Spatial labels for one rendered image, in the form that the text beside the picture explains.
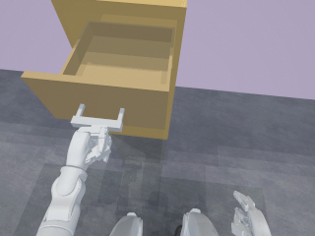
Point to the left robot shin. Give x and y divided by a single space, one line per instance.
131 213

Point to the handle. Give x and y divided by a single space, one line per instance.
79 121

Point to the robot left hand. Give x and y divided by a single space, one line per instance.
86 139

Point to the robot left forearm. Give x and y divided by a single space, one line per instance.
62 215

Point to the drawer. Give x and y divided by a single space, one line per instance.
112 66

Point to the robot right hand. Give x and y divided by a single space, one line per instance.
254 222

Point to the cabinet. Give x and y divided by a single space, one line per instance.
74 14

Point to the left robot thigh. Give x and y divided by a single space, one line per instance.
128 225

